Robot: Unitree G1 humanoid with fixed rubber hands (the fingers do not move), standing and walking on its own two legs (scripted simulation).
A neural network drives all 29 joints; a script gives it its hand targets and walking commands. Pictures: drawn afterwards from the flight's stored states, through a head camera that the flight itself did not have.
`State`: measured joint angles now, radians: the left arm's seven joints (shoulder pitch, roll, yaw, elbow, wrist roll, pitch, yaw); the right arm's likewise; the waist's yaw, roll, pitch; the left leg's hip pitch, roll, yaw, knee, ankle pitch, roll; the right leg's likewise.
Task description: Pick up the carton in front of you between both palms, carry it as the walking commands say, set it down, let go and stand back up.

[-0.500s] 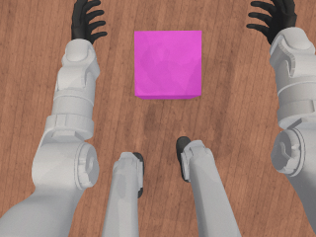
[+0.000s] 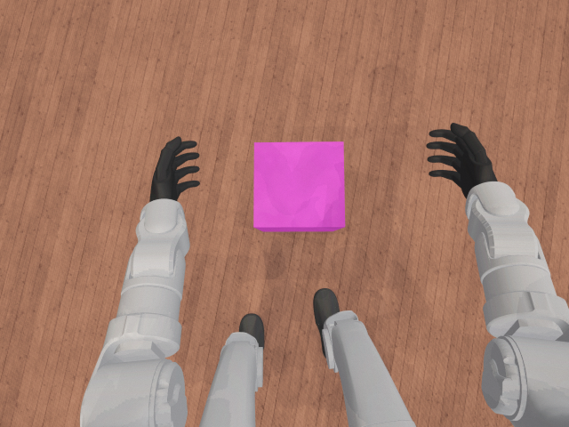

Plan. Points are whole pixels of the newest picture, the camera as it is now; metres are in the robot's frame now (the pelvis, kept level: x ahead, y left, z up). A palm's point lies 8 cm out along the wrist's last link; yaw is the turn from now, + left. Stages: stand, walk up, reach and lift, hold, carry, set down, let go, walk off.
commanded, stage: let go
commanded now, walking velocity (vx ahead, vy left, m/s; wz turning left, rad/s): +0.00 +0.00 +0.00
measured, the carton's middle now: (298, 192) +0.48 -0.05 -0.57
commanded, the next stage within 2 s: stand in 1.02 s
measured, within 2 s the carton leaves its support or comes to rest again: neither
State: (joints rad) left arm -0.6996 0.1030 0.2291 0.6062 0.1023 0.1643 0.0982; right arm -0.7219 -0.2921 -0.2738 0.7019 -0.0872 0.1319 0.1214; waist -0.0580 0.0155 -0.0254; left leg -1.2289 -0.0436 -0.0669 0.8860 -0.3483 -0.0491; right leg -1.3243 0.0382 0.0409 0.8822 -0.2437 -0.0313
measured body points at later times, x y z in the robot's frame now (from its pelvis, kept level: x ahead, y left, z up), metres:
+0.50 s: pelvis +0.05 +0.02 +0.07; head +0.16 +0.03 +0.51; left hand +0.27 +0.25 -0.03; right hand +0.24 -0.22 -0.02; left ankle +0.01 +0.15 -0.66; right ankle +0.06 -0.09 -0.66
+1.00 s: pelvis +0.06 +0.03 +0.08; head +0.08 +0.03 +0.53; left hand +0.24 +0.25 +0.00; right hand +0.22 -0.21 +0.00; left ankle +0.01 +0.15 -0.66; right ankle +0.06 -0.09 -0.66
